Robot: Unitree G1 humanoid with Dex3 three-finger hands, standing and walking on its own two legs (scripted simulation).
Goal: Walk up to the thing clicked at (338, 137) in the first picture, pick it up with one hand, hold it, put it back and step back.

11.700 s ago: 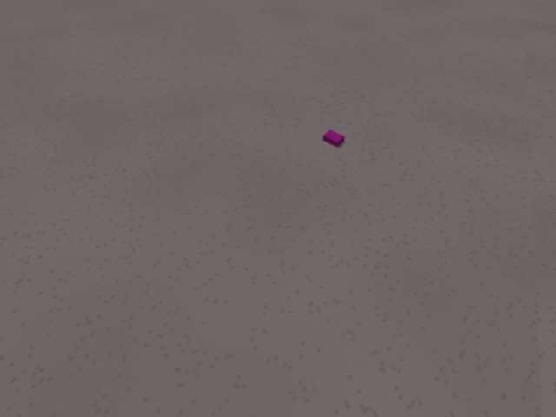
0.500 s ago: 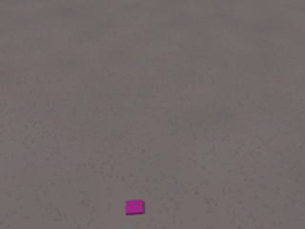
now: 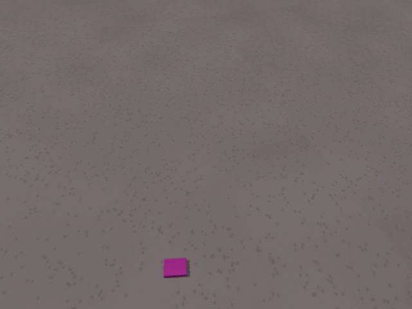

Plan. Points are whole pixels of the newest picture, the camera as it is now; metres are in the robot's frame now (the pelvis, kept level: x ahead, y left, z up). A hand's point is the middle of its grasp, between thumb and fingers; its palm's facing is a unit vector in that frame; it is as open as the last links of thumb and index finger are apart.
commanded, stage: walk up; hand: left
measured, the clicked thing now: (175, 267) +0.39 +0.14 -0.76
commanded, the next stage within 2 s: stand in 1.88 s
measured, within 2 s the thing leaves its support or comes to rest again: neither
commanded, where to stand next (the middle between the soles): +0.02 -0.10 m, yaw +1 degrees
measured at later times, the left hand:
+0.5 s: hand out of the picture +0.05 +0.11 -0.16, palm faces -0.04 -0.94 -0.35, open 7.4 cm
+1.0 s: hand out of the picture +0.02 +0.17 -0.16, palm faces +0.05 -0.92 -0.38, open 7.4 cm
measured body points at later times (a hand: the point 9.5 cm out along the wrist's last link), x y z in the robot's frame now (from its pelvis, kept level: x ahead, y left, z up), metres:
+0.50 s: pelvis -0.03 -0.14 -0.02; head +0.00 -0.15 +0.43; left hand +0.05 +0.16 -0.14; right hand +0.00 -0.47 -0.15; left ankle -0.04 -0.02 -0.70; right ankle -0.02 -0.26 -0.74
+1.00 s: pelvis -0.04 -0.11 -0.02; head -0.03 -0.11 +0.43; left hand +0.02 +0.22 -0.13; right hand +0.09 -0.40 -0.13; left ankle -0.03 +0.01 -0.74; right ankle -0.02 -0.25 -0.74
